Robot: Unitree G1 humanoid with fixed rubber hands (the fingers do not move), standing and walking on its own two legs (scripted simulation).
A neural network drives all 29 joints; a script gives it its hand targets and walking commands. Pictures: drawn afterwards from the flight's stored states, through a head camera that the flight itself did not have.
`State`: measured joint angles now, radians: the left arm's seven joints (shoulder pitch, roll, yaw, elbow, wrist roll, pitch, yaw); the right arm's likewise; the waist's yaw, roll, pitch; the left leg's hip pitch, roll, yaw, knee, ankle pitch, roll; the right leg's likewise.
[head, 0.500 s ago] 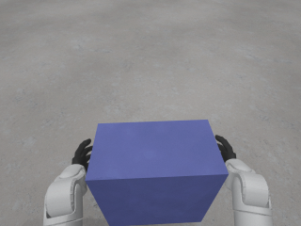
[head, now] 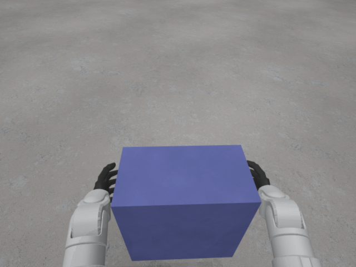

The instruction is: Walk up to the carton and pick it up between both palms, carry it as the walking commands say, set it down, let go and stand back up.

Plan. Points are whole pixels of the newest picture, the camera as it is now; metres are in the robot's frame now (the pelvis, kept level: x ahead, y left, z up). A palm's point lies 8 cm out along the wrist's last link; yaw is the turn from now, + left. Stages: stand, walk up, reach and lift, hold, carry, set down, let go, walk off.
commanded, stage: hold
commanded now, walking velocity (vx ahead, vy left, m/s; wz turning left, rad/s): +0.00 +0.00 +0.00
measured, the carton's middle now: (182, 207) +0.27 -0.02 -0.03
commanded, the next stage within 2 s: set down in 0.28 s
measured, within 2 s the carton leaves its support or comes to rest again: neither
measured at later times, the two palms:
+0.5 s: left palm (93, 201) +0.27 +0.19 +0.02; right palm (246, 185) +0.30 -0.18 +0.02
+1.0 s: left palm (108, 205) +0.30 +0.18 -0.06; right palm (240, 195) +0.32 -0.19 -0.06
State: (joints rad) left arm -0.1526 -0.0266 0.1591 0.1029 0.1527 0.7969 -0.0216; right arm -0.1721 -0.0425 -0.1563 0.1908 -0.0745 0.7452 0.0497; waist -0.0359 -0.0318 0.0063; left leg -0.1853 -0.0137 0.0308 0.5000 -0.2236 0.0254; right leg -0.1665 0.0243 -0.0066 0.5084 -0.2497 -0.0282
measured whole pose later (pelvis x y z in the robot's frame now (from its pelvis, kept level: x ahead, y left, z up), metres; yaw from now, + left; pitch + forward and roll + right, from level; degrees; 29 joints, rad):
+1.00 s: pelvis +0.01 -0.01 -0.02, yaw -1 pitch +10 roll +1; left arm -0.27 -0.07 0.32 0.44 0.21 0.42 -0.05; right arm -0.31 -0.01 -0.26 0.55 -0.15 0.38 0.06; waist 0.04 -0.02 -0.04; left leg -0.57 -0.04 -0.01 0.69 -0.30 0.02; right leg -0.57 0.06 0.05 0.71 -0.32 -0.03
